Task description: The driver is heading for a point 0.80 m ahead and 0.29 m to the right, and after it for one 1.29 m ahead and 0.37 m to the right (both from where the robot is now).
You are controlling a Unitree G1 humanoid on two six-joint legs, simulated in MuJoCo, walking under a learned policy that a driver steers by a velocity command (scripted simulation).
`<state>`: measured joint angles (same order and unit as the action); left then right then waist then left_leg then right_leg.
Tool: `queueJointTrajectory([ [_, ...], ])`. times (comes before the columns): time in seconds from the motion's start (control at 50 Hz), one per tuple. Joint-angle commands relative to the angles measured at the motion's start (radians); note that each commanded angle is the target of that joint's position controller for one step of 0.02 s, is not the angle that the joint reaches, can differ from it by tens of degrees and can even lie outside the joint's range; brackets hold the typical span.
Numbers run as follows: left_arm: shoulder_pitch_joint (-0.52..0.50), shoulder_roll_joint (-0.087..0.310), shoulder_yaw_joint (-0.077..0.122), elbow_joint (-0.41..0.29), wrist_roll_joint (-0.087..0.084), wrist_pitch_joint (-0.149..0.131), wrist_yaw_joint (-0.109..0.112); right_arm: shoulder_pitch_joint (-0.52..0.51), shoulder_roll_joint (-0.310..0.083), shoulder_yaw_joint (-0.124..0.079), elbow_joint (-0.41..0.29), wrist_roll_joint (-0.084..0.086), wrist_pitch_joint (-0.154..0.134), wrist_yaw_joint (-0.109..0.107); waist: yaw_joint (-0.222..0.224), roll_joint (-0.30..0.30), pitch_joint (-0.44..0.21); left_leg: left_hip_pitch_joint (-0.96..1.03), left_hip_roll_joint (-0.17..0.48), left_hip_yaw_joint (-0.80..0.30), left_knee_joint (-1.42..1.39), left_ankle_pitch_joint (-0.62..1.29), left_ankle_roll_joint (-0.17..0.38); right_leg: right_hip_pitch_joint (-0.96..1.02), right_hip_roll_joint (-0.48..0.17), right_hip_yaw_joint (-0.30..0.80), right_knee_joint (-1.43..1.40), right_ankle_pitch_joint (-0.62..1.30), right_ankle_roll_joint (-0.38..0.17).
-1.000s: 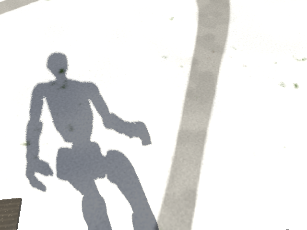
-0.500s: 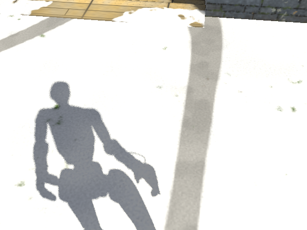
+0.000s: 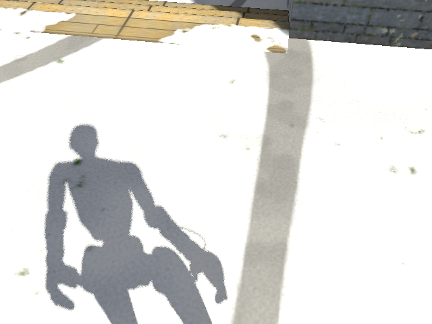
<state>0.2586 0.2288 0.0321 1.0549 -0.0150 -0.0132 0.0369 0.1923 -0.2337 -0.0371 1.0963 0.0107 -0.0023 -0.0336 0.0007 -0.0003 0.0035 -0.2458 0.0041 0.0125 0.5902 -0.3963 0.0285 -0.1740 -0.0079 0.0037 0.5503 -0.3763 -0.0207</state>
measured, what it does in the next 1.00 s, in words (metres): walks ahead, turning right: right foot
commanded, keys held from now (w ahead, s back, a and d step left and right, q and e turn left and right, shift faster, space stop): w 0.30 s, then w+e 0.70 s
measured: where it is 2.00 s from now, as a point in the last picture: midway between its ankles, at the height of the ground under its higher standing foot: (287, 236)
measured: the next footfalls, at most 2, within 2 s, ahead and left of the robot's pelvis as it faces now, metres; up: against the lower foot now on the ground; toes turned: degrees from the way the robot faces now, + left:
right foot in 0.58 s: +0.41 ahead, -0.12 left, +0.00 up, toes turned -8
left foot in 1.08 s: +0.73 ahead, +0.01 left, +0.00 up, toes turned -26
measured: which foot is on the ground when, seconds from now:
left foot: down 0.00-0.60, up 0.62-1.00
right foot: down 0.00-0.12, up 0.14-0.56, down 0.58-1.00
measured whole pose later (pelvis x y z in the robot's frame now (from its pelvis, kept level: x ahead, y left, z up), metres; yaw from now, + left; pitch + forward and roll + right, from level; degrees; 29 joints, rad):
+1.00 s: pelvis +0.48 -0.04 +0.01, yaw -19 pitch +2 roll +0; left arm 0.34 0.27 0.07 0.88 -0.03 -0.06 0.01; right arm 0.00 -0.27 -0.05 0.79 0.00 -0.12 0.00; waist 0.09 0.04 0.02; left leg -0.59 0.04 -0.10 0.50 0.06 -0.04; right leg -0.10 0.12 0.16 0.37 -0.30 -0.08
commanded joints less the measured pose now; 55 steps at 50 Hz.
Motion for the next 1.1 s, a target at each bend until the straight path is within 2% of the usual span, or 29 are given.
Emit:
queueJointTrajectory([
  [0.02,0.095,0.191,0.045,-0.010,-0.014,-0.035,-0.002,-0.074,-0.052,-0.009,-0.066,0.009,-0.055,0.015,0.034,-0.174,0.151,-0.213,-0.022,0.052,0.099,-0.060,0.026,-0.047,-0.248,0.374,-0.336,-0.447,-0.185],
  [0.06,0.057,0.184,0.046,-0.025,-0.013,-0.050,-0.008,-0.058,-0.044,-0.008,-0.071,0.018,-0.078,0.032,0.002,-0.178,0.166,-0.188,0.013,0.020,0.112,-0.038,0.060,-0.081,-0.301,0.434,-0.349,-0.355,-0.210],
  [0.1,-0.043,0.164,0.041,-0.064,-0.020,-0.052,-0.017,0.075,-0.058,-0.018,-0.020,0.023,-0.089,0.037,-0.078,-0.132,0.139,0.057,-0.006,0.037,-0.100,0.015,0.082,-0.185,-0.208,0.274,-0.259,-0.205,-0.141],
  [0.12,-0.094,0.144,0.036,-0.090,-0.017,-0.055,-0.020,0.179,-0.096,-0.033,0.019,0.017,-0.089,0.034,-0.115,-0.057,0.106,0.218,0.032,-0.047,-0.161,0.072,0.087,-0.280,-0.131,0.163,-0.115,-0.050,-0.093],
  [0.14,-0.123,0.079,0.020,-0.127,-0.010,-0.069,-0.021,0.317,-0.202,-0.064,0.055,0.018,-0.091,0.034,-0.146,0.210,0.059,0.378,0.203,-0.364,-0.307,-0.023,0.172,-0.447,0.018,-0.039,0.228,0.032,-0.011],
  [0.16,-0.137,0.088,0.023,-0.151,-0.013,-0.086,-0.016,0.388,-0.226,-0.063,0.060,0.004,-0.102,0.047,-0.159,0.293,0.026,0.460,0.369,-0.685,-0.408,0.023,0.270,-0.601,0.059,0.001,0.491,-0.166,0.005],
  [0.18,-0.113,0.112,0.031,-0.142,-0.029,-0.096,-0.023,0.315,-0.152,-0.038,0.040,-0.007,-0.114,0.047,-0.102,0.150,0.060,0.448,0.384,-0.642,-0.383,0.073,0.265,-0.677,-0.003,0.079,0.641,-0.150,-0.019],
  [0.2,-0.084,0.099,0.028,-0.125,-0.038,-0.102,-0.034,0.261,-0.112,-0.027,0.014,-0.006,-0.121,0.048,-0.071,0.107,0.070,0.429,0.343,-0.527,-0.376,0.122,0.231,-0.696,-0.042,0.085,0.681,-0.061,-0.043],
  [0.24,-0.108,0.111,0.040,-0.124,-0.023,-0.106,-0.040,0.208,-0.085,-0.010,-0.008,-0.003,-0.119,0.054,-0.044,0.059,0.093,0.385,0.285,-0.348,-0.399,0.284,0.174,-0.699,-0.103,0.056,0.611,0.087,-0.057],
  [0.28,-0.123,0.087,0.042,-0.129,-0.014,-0.096,-0.052,0.237,-0.059,0.002,-0.007,-0.010,-0.102,0.047,-0.042,0.088,0.079,0.337,0.229,-0.225,-0.420,0.419,0.149,-0.626,-0.113,0.014,0.528,0.155,-0.036],
  [0.38,-0.317,0.019,0.011,-0.207,-0.014,-0.076,-0.063,0.251,-0.126,-0.005,-0.024,-0.022,-0.089,0.013,-0.070,0.082,0.132,0.188,0.184,-0.047,-0.502,0.443,0.137,-0.507,-0.068,-0.058,0.180,0.360,0.003],
  [0.48,-0.400,0.054,0.009,-0.262,-0.021,-0.069,-0.091,0.287,-0.136,-0.018,-0.012,-0.006,-0.091,0.011,-0.056,0.078,0.152,0.290,0.244,0.048,-0.489,0.557,0.117,-0.447,-0.040,-0.058,0.038,0.394,-0.067],
  [0.54,-0.283,0.114,0.042,-0.253,-0.016,-0.069,-0.104,0.246,-0.176,-0.033,-0.040,-0.015,-0.073,0.005,0.037,0.120,0.025,0.381,0.260,0.106,-0.242,1.082,0.080,-0.261,0.041,-0.114,0.061,0.293,-0.125],
  [0.56,-0.136,0.155,0.067,-0.213,-0.018,-0.064,-0.103,0.225,-0.181,-0.035,-0.056,-0.020,-0.060,0.001,0.112,0.125,-0.059,0.348,0.236,0.134,-0.044,1.176,0.058,-0.087,0.085,-0.134,0.047,0.282,-0.148],
  [0.58,0.014,0.207,0.097,-0.178,-0.019,-0.055,-0.093,0.219,-0.181,-0.031,-0.079,-0.025,-0.058,-0.002,0.178,0.092,-0.132,0.158,0.205,0.138,0.210,1.051,0.026,0.176,0.053,-0.039,0.035,0.265,-0.184],
  [0.6,0.132,0.303,0.118,-0.175,-0.006,-0.048,-0.080,0.297,-0.068,0.004,-0.126,-0.034,-0.082,0.017,0.129,-0.154,-0.283,-0.281,0.036,0.125,0.657,0.432,-0.043,0.568,-0.225,0.491,-0.027,0.040,-0.362],
  [0.62,0.128,0.264,0.099,-0.171,-0.002,-0.048,-0.075,0.271,-0.047,0.016,-0.128,-0.014,-0.132,0.036,0.119,-0.178,-0.382,-0.432,-0.063,-0.079,0.851,-0.132,-0.026,0.618,-0.341,0.873,-0.261,-0.086,-0.413],
  [0.64,0.072,0.209,0.083,-0.176,0.001,-0.061,-0.074,0.150,-0.130,-0.010,-0.175,0.027,-0.161,0.044,0.123,-0.152,-0.224,-0.540,-0.001,-0.135,0.883,-0.078,0.007,0.510,-0.299,0.751,-0.299,-0.065,-0.346],
  [0.66,-0.012,0.178,0.072,-0.197,0.000,-0.073,-0.076,0.090,-0.156,-0.015,-0.200,0.035,-0.175,0.038,0.086,-0.066,-0.117,-0.526,0.050,-0.120,0.816,0.018,0.025,0.337,-0.263,0.599,-0.314,0.038,-0.309],
  [0.68,-0.087,0.148,0.062,-0.218,0.005,-0.081,-0.082,0.075,-0.161,-0.025,-0.198,0.019,-0.175,0.026,0.037,0.018,-0.058,-0.462,0.085,-0.112,0.728,0.072,0.023,0.171,-0.219,0.490,-0.331,0.149,-0.287],
  [0.7,-0.134,0.131,0.055,-0.235,0.014,-0.086,-0.082,0.097,-0.161,-0.035,-0.198,0.005,-0.161,0.016,-0.009,0.010,-0.038,-0.375,0.118,-0.118,0.659,0.100,0.016,0.052,-0.180,0.407,-0.348,0.224,-0.271],
  [0.74,-0.144,0.132,0.052,-0.245,0.009,-0.085,-0.075,0.113,-0.133,-0.039,-0.215,-0.009,-0.131,0.010,-0.044,-0.022,-0.017,-0.303,0.135,-0.108,0.559,0.103,-0.009,-0.076,-0.143,0.339,-0.375,0.266,-0.270],
  [0.8,-0.069,0.177,0.063,-0.238,0.006,-0.086,-0.048,-0.004,-0.123,-0.042,-0.274,-0.031,-0.110,-0.001,-0.020,-0.039,0.027,-0.330,0.117,-0.074,0.362,0.245,-0.062,-0.163,-0.109,0.276,-0.401,0.287,-0.269],
  [0.9,0.041,0.195,0.070,-0.226,-0.007,-0.069,-0.024,-0.209,-0.088,-0.027,-0.347,-0.017,-0.121,0.014,0.062,-0.068,0.032,-0.267,0.036,-0.060,-0.006,0.513,-0.079,-0.145,-0.067,0.254,-0.358,0.250,-0.201],
  [0.96,0.088,0.184,0.070,-0.214,-0.015,-0.058,-0.020,-0.264,-0.113,-0.028,-0.379,-0.004,-0.130,0.030,0.080,-0.070,0.019,-0.265,0.022,-0.090,-0.085,0.494,-0.074,-0.044,-0.100,0.326,-0.286,0.219,-0.194],
  [1.02,0.091,0.192,0.075,-0.224,-0.008,-0.046,-0.012,-0.250,-0.154,-0.038,-0.393,0.002,-0.148,0.045,0.051,-0.098,0.000,-0.213,0.010,-0.103,-0.139,0.362,-0.048,0.049,-0.135,0.413,-0.181,0.267,-0.180],
  [1.06,0.071,0.159,0.064,-0.246,-0.001,-0.043,-0.014,-0.082,-0.198,-0.060,-0.356,-0.006,-0.159,0.039,-0.037,-0.109,-0.084,0.034,0.024,-0.090,-0.186,0.329,0.008,0.020,-0.077,0.398,-0.025,0.361,-0.140],
  [1.08,0.066,0.101,0.042,-0.268,0.011,-0.049,-0.021,0.082,-0.256,-0.075,-0.339,-0.021,-0.161,0.030,-0.106,-0.021,-0.230,0.301,0.183,-0.229,-0.154,0.279,0.075,-0.098,-0.012,0.310,0.244,0.280,-0.104],
  [1.1,0.208,0.037,0.023,-0.295,-0.017,-0.061,-0.027,0.187,-0.334,-0.098,-0.304,-0.030,-0.143,0.030,-0.053,0.316,-0.367,0.652,0.416,-0.678,-0.226,0.095,0.243,-0.462,0.134,0.165,0.560,-0.159,-0.033],
])
Keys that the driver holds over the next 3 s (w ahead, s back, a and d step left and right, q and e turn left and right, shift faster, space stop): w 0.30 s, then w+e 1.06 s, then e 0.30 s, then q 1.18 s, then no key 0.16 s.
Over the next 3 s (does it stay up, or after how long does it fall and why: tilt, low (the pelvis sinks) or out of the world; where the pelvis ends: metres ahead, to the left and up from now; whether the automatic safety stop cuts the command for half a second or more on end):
stays up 0.84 -0.19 0.01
